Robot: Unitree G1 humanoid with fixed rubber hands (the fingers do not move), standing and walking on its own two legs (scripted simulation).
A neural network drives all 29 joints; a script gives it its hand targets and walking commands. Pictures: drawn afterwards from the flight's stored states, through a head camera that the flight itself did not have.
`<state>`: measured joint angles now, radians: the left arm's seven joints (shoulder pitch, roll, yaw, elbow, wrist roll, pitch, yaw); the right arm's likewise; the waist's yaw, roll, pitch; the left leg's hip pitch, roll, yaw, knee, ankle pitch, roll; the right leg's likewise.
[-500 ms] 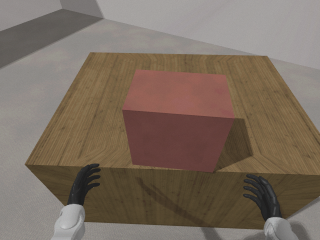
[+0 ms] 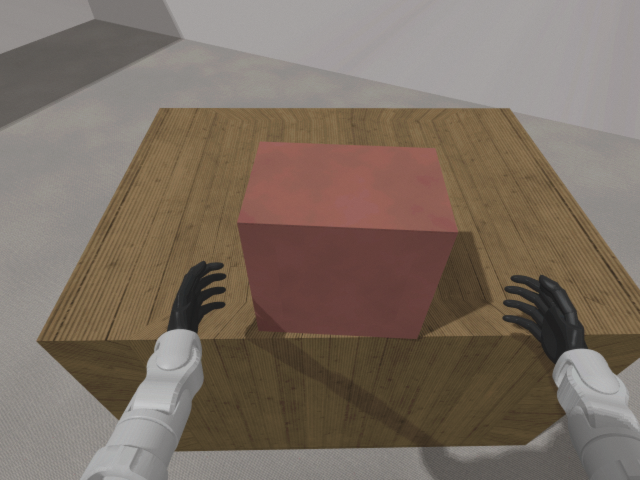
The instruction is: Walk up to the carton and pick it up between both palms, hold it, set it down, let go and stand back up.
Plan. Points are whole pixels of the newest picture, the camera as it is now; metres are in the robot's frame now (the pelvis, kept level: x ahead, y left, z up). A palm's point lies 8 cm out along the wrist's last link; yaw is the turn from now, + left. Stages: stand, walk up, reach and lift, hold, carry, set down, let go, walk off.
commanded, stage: reach and lift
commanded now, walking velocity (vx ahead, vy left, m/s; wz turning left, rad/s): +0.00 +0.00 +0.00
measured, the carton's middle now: (341, 244) +0.47 -0.01 +0.01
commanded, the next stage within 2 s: none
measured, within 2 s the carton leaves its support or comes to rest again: neither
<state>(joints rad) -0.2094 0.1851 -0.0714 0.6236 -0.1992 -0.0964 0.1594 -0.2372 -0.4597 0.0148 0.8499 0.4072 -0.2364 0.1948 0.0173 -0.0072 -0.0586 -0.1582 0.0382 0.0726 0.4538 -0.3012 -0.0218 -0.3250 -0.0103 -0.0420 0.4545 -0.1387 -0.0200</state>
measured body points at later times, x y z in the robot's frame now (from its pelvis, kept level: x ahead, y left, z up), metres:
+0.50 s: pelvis +0.00 +0.00 +0.01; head +0.00 +0.00 +0.46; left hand +0.38 +0.21 +0.11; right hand +0.37 -0.30 +0.11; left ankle -0.04 +0.13 -0.74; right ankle +0.06 -0.11 -0.74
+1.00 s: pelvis +0.01 +0.01 +0.00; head +0.02 +0.01 +0.45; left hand +0.43 +0.22 +0.19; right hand +0.42 -0.30 +0.19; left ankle -0.04 +0.13 -0.74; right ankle +0.06 -0.11 -0.74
